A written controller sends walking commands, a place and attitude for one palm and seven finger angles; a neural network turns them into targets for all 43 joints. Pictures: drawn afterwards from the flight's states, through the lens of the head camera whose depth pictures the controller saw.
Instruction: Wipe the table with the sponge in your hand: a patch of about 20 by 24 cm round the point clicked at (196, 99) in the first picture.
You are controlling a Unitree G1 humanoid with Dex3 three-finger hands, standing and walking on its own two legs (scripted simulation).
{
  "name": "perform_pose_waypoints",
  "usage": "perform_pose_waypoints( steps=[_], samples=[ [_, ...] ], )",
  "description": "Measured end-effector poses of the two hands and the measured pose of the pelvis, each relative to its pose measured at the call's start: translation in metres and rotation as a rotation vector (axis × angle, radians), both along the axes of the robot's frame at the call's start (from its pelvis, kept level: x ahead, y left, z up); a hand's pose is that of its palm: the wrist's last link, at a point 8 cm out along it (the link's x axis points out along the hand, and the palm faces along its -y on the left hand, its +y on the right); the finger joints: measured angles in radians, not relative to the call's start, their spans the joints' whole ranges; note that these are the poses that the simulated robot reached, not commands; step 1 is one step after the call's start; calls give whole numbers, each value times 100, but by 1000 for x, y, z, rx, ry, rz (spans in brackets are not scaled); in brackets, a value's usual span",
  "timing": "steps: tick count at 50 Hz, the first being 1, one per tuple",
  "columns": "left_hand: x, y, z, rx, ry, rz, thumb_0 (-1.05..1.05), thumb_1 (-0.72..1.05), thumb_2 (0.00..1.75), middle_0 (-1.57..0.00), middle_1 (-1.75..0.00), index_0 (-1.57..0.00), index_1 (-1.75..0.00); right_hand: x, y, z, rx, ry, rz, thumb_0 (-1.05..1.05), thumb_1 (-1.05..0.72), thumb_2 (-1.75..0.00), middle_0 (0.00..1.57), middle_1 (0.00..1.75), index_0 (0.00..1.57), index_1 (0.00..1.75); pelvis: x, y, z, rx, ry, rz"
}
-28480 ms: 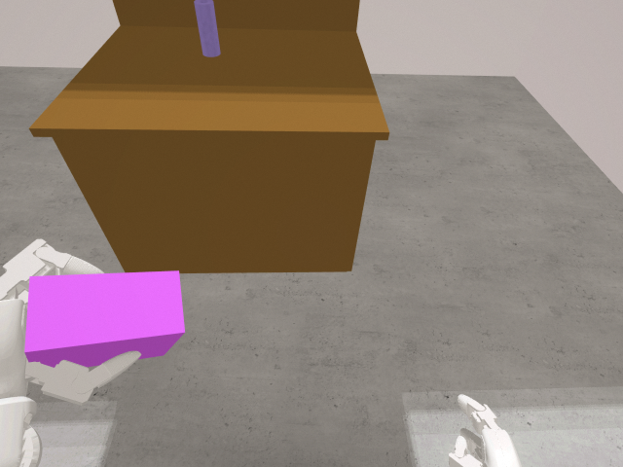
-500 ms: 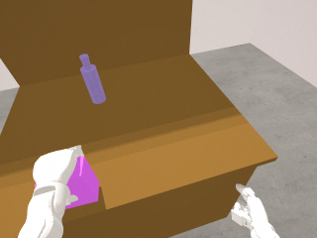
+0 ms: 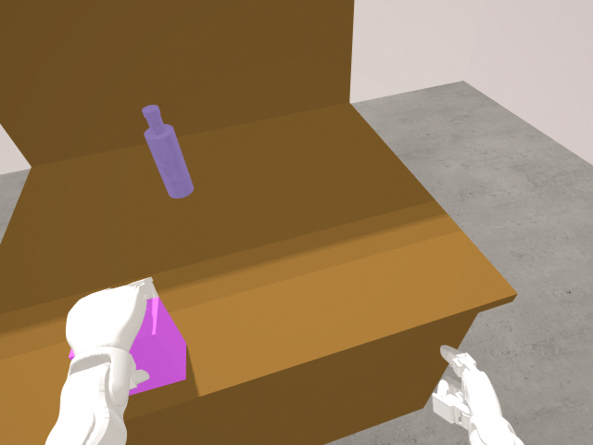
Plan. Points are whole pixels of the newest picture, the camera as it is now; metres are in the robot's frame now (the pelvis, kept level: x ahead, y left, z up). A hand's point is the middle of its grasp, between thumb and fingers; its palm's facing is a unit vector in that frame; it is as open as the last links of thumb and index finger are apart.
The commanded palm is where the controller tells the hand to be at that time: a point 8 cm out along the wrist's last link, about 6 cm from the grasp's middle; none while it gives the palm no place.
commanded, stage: wipe forward along the first lane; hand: left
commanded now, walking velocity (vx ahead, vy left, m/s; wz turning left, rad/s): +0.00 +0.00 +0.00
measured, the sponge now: (140, 356) +0.21 +0.27 -0.01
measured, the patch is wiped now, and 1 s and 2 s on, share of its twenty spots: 0.00 0.25 0.45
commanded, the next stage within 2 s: slide across to the middle lane in 1.62 s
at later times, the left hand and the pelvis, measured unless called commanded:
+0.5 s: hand (133, 312) +0.25 +0.29 +0.04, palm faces -0.06 -0.05 -1.00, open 10.2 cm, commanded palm +0.24 +0.29 +0.08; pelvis -0.01 -0.01 +0.00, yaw +1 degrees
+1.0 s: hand (137, 286) +0.30 +0.31 +0.04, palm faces -0.09 -0.01 -1.00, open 10.2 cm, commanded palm +0.28 +0.31 +0.07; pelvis -0.02 -0.02 -0.01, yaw +1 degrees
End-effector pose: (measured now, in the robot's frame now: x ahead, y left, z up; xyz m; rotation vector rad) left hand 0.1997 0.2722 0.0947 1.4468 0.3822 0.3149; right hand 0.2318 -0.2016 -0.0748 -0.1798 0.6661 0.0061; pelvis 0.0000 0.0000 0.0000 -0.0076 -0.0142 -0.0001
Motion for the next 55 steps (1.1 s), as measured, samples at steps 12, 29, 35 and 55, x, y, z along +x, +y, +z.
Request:
perform_pose_waypoints(
  steps=[12,29,35,55],
  samples=[
    [13,3,-1,26,5,16,-1,-52,102,-70,-134,-74,-132,-3,-8,-7,-14,23,-13,1,-91,-90,20,30,20,30,-2,-5,-2,1,12,11],
    [46,13,-3,63,46,15,-1,-52,102,-70,-134,-75,-132,-39,-38,-26,-39,112,-87,1,-91,-90,20,30,20,30,-8,-13,-6,1,53,15],
    [54,15,-5,74,48,12,-1,-52,102,-71,-134,-75,-132,-54,-47,-34,-43,152,-116,1,-91,-90,20,30,20,30,-10,-14,-7,0,69,15],
    [95,34,-2,93,72,10,0,-53,102,-71,-133,-76,-131,-90,-56,-47,-54,245,-169,1,-91,-90,20,30,20,30,-16,-15,-12,-7,114,15]
  ],
)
